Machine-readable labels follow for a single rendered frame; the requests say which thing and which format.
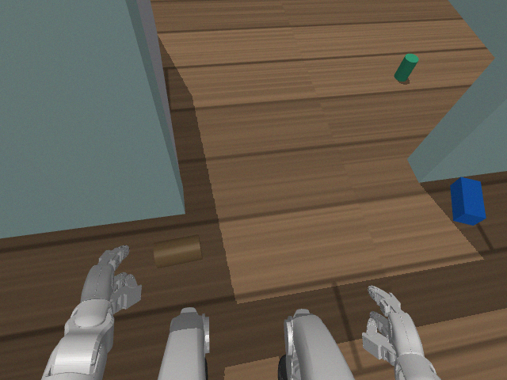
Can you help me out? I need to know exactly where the right robot arm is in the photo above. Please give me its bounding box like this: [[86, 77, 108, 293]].
[[395, 354, 441, 380]]

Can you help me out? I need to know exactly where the left robot hand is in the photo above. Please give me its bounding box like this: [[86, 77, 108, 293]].
[[80, 245, 142, 314]]

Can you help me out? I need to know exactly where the right robot hand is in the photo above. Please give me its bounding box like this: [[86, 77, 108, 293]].
[[362, 285, 425, 366]]

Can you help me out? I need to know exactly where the left robot arm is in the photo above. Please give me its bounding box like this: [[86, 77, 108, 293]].
[[41, 298, 114, 380]]

